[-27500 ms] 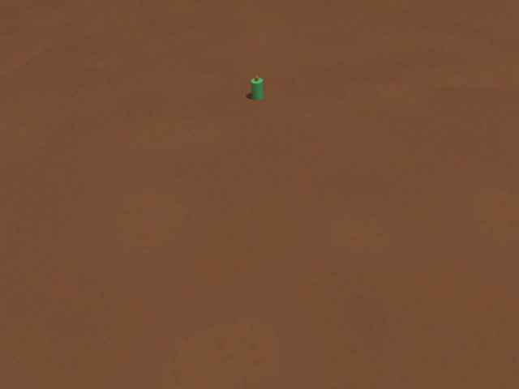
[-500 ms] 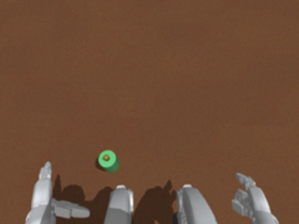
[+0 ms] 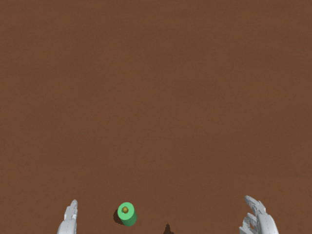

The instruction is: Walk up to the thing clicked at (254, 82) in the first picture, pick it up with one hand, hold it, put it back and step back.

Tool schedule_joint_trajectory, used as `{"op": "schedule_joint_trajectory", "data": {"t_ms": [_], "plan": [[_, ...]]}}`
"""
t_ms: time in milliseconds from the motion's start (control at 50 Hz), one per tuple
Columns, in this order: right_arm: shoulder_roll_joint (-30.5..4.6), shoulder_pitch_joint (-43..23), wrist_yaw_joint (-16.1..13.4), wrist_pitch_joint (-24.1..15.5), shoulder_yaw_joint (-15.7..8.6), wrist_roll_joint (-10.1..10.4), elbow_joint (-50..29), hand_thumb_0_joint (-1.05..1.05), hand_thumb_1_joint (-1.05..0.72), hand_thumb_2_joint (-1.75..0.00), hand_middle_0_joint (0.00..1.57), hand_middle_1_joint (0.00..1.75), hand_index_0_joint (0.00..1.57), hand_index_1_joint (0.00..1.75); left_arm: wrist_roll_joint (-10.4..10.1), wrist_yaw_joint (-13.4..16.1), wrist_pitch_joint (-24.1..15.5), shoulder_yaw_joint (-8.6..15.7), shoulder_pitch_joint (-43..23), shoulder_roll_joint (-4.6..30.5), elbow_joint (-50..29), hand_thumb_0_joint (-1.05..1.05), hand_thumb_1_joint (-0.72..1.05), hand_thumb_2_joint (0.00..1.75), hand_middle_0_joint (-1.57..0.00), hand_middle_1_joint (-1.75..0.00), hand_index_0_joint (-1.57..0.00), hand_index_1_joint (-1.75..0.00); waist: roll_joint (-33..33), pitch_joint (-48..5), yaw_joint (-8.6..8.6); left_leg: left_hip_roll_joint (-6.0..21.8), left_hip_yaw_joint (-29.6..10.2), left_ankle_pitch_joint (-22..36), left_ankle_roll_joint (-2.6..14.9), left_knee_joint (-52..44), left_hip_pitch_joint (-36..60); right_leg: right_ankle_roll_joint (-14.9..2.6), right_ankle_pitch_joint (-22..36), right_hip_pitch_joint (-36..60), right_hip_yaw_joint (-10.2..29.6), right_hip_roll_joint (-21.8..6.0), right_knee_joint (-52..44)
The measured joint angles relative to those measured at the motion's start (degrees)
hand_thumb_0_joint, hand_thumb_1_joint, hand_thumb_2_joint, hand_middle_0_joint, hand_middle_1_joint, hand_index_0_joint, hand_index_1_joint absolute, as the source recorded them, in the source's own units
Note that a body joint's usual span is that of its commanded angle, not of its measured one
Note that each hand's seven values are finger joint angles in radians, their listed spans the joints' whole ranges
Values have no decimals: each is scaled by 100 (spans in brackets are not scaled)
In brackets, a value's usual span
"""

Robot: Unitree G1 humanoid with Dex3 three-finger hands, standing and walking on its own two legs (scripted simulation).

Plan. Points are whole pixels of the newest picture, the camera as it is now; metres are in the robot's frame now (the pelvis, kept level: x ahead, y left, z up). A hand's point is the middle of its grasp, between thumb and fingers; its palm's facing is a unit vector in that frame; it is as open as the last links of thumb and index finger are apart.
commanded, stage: home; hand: left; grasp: from the side
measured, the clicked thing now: (127, 213) +0.39 +0.20 -0.63
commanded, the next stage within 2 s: stand in 1.58 s
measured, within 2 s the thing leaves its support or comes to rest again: neither
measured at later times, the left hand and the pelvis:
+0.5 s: hand out of the picture +0.16 +0.16 -0.05, palm faces +0.11 -0.95 -0.30, open 17.6 cm; pelvis -0.01 -0.02 +0.01, yaw +0 degrees
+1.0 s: hand out of the picture +0.16 +0.17 -0.05, palm faces +0.11 -0.95 -0.29, open 17.5 cm; pelvis -0.01 -0.02 +0.01, yaw +0 degrees
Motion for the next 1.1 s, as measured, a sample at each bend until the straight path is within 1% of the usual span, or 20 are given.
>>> {"op": "schedule_joint_trajectory", "data": {"t_ms": [160,540,1100], "plan": [[-67,-110,27,-145,-39,-63,72,1,-89,-90,21,30,21,30,39,-87,5,41,-105,-31,206,-1,-58,3,-5,-4,-5,-5,-45,193,52,-8,-38,92,-47,-128,139,-45,39,126,-41,-4,-65],[-163,-64,29,-209,-103,-45,219,1,-89,-90,21,30,21,30,3,-183,-59,60,-192,-74,384,-1,-56,4,-6,-5,-5,-5,-41,253,5,39,-55,240,-140,-335,274,-142,117,196,-57,48,-144],[-115,-109,27,-296,-74,-54,290,1,-90,-90,21,30,21,30,14,-205,-85,69,-235,-82,454,-1,-54,5,-6,-5,-6,-6,-62,284,37,27,-26,265,-117,-364,342,-122,154,257,-26,38,-178]]}}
